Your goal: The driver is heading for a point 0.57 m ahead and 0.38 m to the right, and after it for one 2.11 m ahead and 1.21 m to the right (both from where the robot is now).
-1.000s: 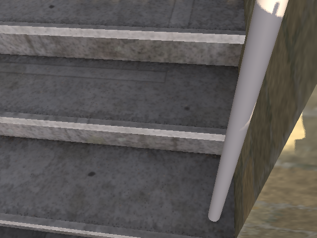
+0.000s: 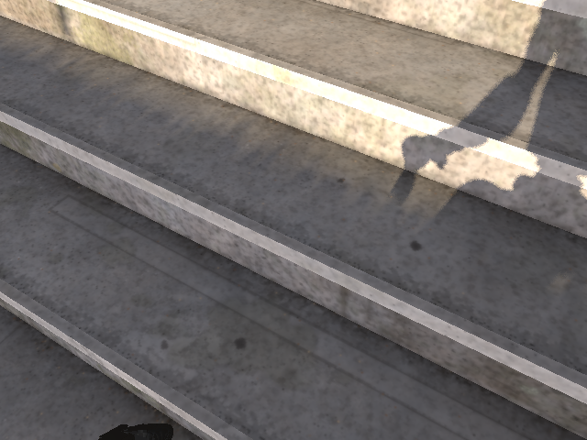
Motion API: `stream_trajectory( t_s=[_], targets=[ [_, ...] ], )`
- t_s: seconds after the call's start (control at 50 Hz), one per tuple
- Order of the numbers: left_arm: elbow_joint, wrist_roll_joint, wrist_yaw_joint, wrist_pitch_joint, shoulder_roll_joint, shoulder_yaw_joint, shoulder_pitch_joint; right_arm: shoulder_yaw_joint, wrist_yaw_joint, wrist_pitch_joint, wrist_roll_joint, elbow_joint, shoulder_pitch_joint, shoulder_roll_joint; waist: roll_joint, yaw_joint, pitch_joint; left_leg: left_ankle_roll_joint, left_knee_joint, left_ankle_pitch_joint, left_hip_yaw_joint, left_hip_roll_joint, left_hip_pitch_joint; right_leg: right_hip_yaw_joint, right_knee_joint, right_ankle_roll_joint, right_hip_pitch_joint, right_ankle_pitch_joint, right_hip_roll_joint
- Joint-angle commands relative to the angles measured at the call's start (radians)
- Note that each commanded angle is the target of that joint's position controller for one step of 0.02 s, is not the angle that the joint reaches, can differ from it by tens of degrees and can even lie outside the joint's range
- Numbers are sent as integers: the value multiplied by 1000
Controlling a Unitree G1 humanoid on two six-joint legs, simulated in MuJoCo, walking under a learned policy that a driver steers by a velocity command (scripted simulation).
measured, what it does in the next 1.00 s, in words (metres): climbs, turning right: right foot, then left foot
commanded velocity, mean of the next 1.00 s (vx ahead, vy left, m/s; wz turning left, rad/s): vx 0.76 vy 0.00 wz -0.94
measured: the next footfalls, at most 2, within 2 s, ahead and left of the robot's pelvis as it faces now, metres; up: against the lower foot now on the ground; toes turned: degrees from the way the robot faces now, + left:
right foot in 0.24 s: +0.23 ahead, +0.01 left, +0.00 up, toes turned +4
left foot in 0.42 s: +0.28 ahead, +0.21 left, +0.00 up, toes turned -19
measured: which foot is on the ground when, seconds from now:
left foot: down 0.00-0.20, up 0.22-0.40, down 0.42-0.82, up 0.84-1.00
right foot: up 0.00-0.22, down 0.24-0.40, up 0.42-0.78, down 0.80-1.00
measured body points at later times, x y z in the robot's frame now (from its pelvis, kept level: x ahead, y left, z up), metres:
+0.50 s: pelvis +0.22 +0.10 +0.04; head +0.24 +0.12 +0.49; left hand +0.27 +0.33 -0.11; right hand +0.50 -0.07 +0.04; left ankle +0.24 +0.22 -0.68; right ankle +0.15 +0.00 -0.57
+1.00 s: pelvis +0.40 +0.00 +0.19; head +0.42 +0.02 +0.64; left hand +0.60 +0.10 +0.03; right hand +0.32 -0.28 +0.10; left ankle +0.52 +0.13 -0.30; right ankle +0.41 -0.09 -0.51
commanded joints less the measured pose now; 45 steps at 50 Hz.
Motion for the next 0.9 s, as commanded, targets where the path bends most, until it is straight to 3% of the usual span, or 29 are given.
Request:
stream_trajectory(
  t_s=[0.02, 0.08, 0.14, 0.16, 0.2, 0.22, 0.24, 0.28, 0.32, 0.34, 0.36, 0.38, 0.42, 0.44, 0.46, 0.52, 0.6, 0.68, 0.7, 0.72, 0.74, 0.76, 0.78, 0.8, 0.82, 0.84, 0.86, 0.88, 0.9],
  targets=[
    [-50, -6, 22, 72, 246, 87, 177, -13, -15, -44, 0, -119, -348, -144, 46, 255, 72, -2, -809, 244, -124, 225, -284, -82, -272, 3, 266, 141, -28],
    [0, -56, 24, 90, 193, 103, 325, -18, -41, -22, 27, -94, -309, -131, 12, 240, 50, -17, -786, 631, 101, 54, -42, -175, -343, -57, 325, 209, 24],
    [63, -24, 40, 100, 179, 100, 747, -39, -42, 5, 62, -144, -450, -222, 202, 439, -70, -154, -475, 1671, 191, 39, 51, -235, -618, -120, 708, 91, -22],
    [83, -17, 38, 117, 164, 98, 833, -27, -51, -7, 71, -158, -462, -196, 172, 474, -143, -92, -213, 1725, 104, 103, 131, -135, -783, -166, 774, 96, -82],
    [71, 3, 11, 122, 156, 100, 743, 37, -27, -30, 74, -234, -557, -37, -14, 431, -58, -9, 71, 1074, -8, 73, 176, -68, -1165, -250, 657, 357, -105],
    [100, -4, -9, 97, 98, 84, 669, 57, -1, -29, 86, -268, -657, 14, -228, 419, 32, -6, 319, 200, -15, -56, 35, -47, -1406, -280, 669, 607, -108],
    [114, 28, -8, 65, 18, 51, 605, 90, 37, -25, 81, -313, -691, 58, -314, 345, 170, -8, 643, -100, -56, -144, 5, -142, -1475, -253, 463, 604, -2],
    [13, 16, 6, -17, -22, -5, 411, 133, 78, -17, 18, -438, -467, 213, -186, -33, 116, -50, 701, 109, -342, -222, -197, 600, -1436, -307, 320, 588, -17],
    [-65, 8, 55, -51, 153, 37, 335, 120, 69, -29, -93, -469, -460, 136, -18, -74, 86, -73, 630, 38, -430, -198, -207, 1069, -1622, -317, 174, 450, -91],
    [-151, 60, 99, -32, 358, 99, 159, 74, 58, -34, -43, -441, -296, -20, -15, -143, 16, -9, 156, -62, -586, -112, -153, 1279, -1744, -336, 219, 62, -202],
    [-148, 74, 97, -4, 307, 102, 203, 45, 29, -20, 47, -397, -388, -100, 177, -45, -29, -31, -248, -81, -438, -167, 38, 988, -1822, -268, 249, -65, -104],
    [-76, 54, 80, 12, 259, 103, 333, 34, -1, -2, 118, -371, -373, -60, 122, 13, 3, -14, -584, 142, -460, -136, 228, 917, -1736, -220, 244, 15, -81],
    [11, -51, -11, -11, 157, 108, 435, 22, -52, 44, 100, -312, -242, -75, 376, -12, -114, -37, -505, 547, -379, -96, 697, 455, -1101, -62, 11, -355, 138],
    [-110, -59, -16, -30, 142, 91, 243, 3, -61, 30, 83, -265, -56, -180, 437, -134, -238, -9, -562, 626, -740, 258, 811, 246, -729, -30, -212, -308, 136],
    [-107, -36, 16, -20, 141, 90, 237, 2, -49, 26, 59, -245, -61, -124, 227, -100, -228, -88, -502, 734, -683, 263, 701, 225, -410, -25, -225, -176, 56],
    [-106, 32, 13, -7, 26, 55, 192, 16, -30, -15, 34, -203, -169, -42, 136, -14, -86, -70, -575, 346, -585, 177, 469, 140, 58, 11, -386, -3, 11],
    [-155, 23, -5, -5, -109, -22, 29, 34, 8, -50, 6, 65, 83, 52, 114, -18, -6, -37, -572, 652, -403, 115, 379, 107, 300, -33, -514, -37, -9],
    [-309, 45, 28, 22, -94, -60, -266, 31, 17, -84, 6, 194, 189, 15, 81, -20, 120, -9, -726, 807, -291, 155, 368, 53, 238, -38, -650, -210, -41],
    [-330, -28, -48, 22, -4, -91, -159, 83, 63, -13, -106, 278, 253, 61, -42, 88, -195, 130, -636, 1069, -327, 123, 315, 122, -63, -147, -519, 106, 6],
    [-368, -44, -60, 24, 52, -68, -175, 65, 76, 22, -111, 250, 233, -42, 27, 125, -90, 116, -670, 1282, -269, 164, 306, 98, -230, -141, -487, 73, -25],
    [-441, 7, -89, 68, 70, -100, -242, 40, 97, 37, -58, 196, 73, -191, 101, 188, -129, 160, -775, 1709, -183, 173, 80, -72, -507, -130, -168, -273, 14],
    [-458, -16, -120, 123, 136, -82, -324, 16, 116, 25, -60, 226, 205, -246, 141, 122, -192, 146, -809, 2012, -172, 107, -42, -208, -561, -104, 118, -245, 141],
    [-374, -25, -133, 124, 58, -88, -11, -13, 102, -28, -38, 158, 132, -402, 348, 249, -150, 138, -668, 2434, -179, 257, 22, -162, -589, -78, 325, -165, 152],
    [-249, -66, -123, 123, 143, -56, 329, -47, 97, -59, -3, 98, -32, -526, 212, 384, -244, 81, -456, 2794, -152, 276, -76, -143, -697, -116, 591, 21, 207],
    [-164, -39, -83, 112, 237, -2, 575, -67, 86, -67, 4, 35, -118, -527, 122, 434, -388, -18, -86, 2569, -166, 207, -299, 9, -937, -203, 960, 329, 186],
    [-61, -1, -56, 97, 270, -22, 698, -6, 143, -46, -65, -2, 32, -302, -254, 282, -818, -88, 419, 628, -305, -24, -452, 656, -1142, -460, 1353, 835, -123],
    [-129, 57, -63, 82, 358, 9, 573, -32, 149, -31, 49, 34, 41, -360, -7, 280, -597, -23, 793, 547, -550, -206, -451, 1009, -1347, -434, 961, 513, -204],
    [-97, 46, -47, 48, 363, 17, 449, -32, 115, -36, 60, -6, -45, -294, 14, 225, -278, 12, 1039, 568, -590, -236, -620, 888, -1406, -343, 737, 256, -175],
    [-63, 12, -52, 13, 284, -12, 317, -25, 84, -38, 35, -18, -12, -254, 9, 115, -214, 44, 1046, 591, -615, -236, -645, 802, -1417, -304, 593, 95, -110]
  ],
)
